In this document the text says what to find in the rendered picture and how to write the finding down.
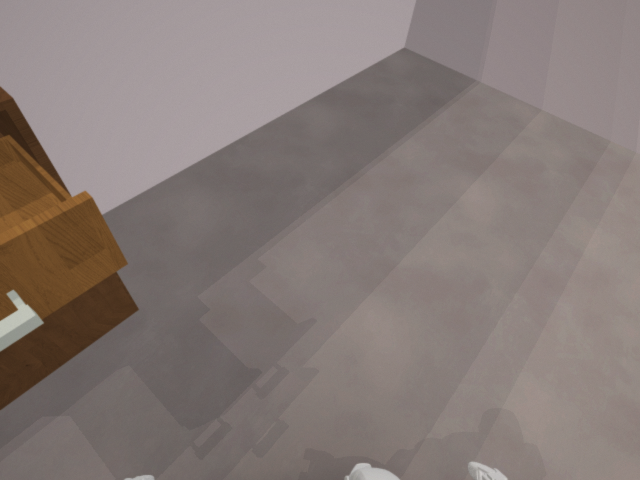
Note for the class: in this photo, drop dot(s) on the cabinet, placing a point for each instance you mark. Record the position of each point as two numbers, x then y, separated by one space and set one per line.
76 325

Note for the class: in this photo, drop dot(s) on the right robot shin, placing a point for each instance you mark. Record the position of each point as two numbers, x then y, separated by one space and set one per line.
361 465

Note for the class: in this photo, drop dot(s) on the handle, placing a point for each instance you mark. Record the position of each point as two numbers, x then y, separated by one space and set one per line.
19 323

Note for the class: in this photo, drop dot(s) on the drawer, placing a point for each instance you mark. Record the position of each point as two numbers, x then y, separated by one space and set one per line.
53 247

